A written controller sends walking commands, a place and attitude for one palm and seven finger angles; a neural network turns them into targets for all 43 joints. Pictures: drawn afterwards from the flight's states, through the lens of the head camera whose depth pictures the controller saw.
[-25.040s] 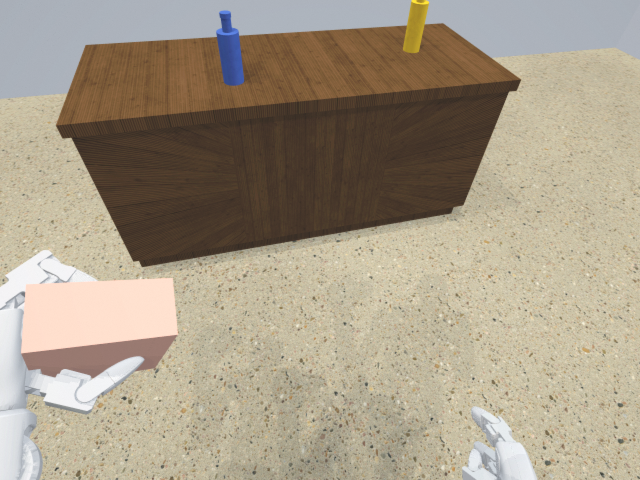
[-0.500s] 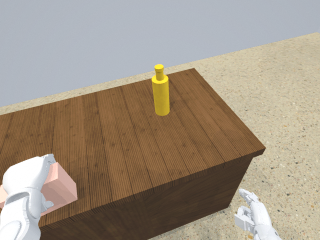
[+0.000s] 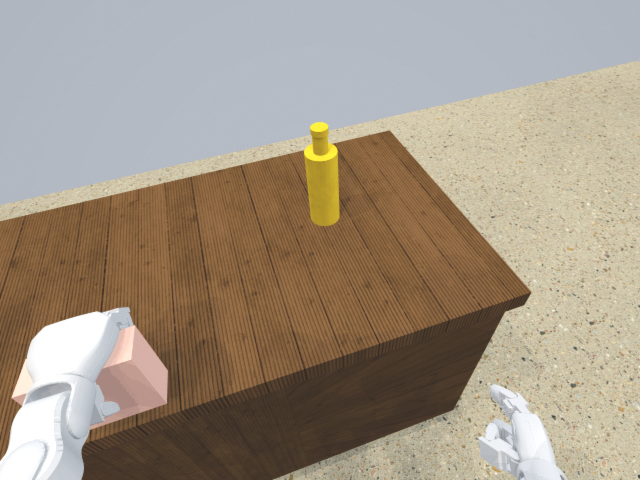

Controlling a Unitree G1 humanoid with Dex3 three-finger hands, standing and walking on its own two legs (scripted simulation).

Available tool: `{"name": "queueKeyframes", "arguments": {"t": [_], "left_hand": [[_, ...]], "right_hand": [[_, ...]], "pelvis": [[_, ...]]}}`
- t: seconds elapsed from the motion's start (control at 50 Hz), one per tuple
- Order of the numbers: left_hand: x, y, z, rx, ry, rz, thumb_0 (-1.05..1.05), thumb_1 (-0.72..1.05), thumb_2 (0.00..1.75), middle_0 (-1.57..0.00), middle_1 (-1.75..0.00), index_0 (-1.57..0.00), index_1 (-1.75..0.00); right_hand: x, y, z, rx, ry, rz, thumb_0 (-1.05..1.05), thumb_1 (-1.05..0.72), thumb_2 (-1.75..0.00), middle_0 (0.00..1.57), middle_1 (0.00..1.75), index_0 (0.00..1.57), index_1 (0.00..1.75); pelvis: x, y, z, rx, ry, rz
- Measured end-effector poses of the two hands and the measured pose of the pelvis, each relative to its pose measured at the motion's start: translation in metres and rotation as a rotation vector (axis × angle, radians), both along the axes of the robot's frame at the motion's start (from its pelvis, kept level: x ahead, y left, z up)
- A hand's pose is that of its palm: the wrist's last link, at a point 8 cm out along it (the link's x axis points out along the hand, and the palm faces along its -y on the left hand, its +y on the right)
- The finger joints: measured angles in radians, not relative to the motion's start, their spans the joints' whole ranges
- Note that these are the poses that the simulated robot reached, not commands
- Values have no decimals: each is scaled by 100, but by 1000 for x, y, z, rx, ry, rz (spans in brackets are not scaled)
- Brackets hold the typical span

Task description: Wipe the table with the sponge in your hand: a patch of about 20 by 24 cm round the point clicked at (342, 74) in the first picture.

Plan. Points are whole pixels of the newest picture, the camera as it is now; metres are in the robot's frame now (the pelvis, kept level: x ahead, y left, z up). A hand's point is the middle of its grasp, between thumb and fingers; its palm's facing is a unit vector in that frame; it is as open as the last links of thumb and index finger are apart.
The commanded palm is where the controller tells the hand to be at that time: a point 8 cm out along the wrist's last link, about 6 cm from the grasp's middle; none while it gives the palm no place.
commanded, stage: move the sponge above the wiping area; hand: left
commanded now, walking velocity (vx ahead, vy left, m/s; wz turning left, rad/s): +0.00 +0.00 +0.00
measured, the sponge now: (105, 388) +0.19 +0.33 +0.00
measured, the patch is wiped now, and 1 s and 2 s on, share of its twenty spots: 0.00 0.00 0.00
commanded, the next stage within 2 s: lower the sponge onto the table in 0.98 s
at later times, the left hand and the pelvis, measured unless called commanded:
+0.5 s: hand (105, 354) +0.21 +0.32 +0.05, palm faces -0.01 -0.04 -1.00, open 9.5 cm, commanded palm +0.19 +0.33 +0.11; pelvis +0.01 +0.00 +0.00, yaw +0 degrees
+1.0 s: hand (69, 352) +0.20 +0.35 +0.06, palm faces +0.02 -0.02 -1.00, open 9.5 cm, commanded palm +0.18 +0.34 +0.11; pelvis +0.01 +0.01 +0.00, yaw +0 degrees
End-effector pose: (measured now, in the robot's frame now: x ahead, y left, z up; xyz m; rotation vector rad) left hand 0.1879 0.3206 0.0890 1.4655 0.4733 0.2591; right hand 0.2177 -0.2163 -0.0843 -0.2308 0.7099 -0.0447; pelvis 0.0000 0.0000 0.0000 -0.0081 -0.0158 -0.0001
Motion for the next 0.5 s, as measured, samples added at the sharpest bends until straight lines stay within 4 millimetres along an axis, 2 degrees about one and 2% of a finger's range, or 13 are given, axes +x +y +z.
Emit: {"name": "queueKeyframes", "arguments": {"t": [0.08, 0.18, 0.26, 0.3, 0.38, 0.44, 0.5], "left_hand": [[5, -7, 12, 44, -85, -63, 0, -44, 105, -79, -138, -79, -138], [2, 11, 29, 81, -160, 46, 0, -44, 105, -79, -138, -79, -138], [-5, 24, 21, 52, -87, 149, 0, -44, 105, -79, -138, -79, -138], [-8, 21, 11, 22, -33, 152, 0, -44, 105, -79, -138, -79, -138], [-6, 2, -5, -22, 20, 52, 0, -44, 105, -79, -138, -79, -138], [0, -11, 0, 1, -32, -44, 0, -44, 105, -79, -138, -79, -138], [6, -11, 14, 58, -114, -67, 0, -44, 105, -80, -138, -79, -138]], "right_hand": [[-2, 1, 0, -3, 8, -2, 1, -90, -90, 20, 30, 20, 30], [-1, 4, -2, 24, 22, -12, 1, -90, -90, 20, 30, 20, 30], [4, 5, -1, 35, 17, -9, 1, -90, -90, 20, 30, 20, 30], [7, 6, 0, 31, 6, -1, 1, -90, -90, 20, 30, 20, 30], [12, 9, 3, 5, -13, 25, 1, -90, -90, 20, 30, 20, 30], [15, 13, 5, -8, -18, 38, 1, -90, -90, 20, 30, 20, 30], [16, 16, 5, 3, -13, 37, 1, -90, -90, 20, 30, 20, 30]], "pelvis": [[2, 0, 0, -1, -2, -9], [3, 1, 0, 0, -3, -13], [3, 3, 1, 1, 0, -3], [3, 4, 1, 0, 1, 3], [3, 5, 0, -1, 2, 9], [4, 4, 0, -2, 0, 4], [6, 3, 0, -3, -2, -3]]}}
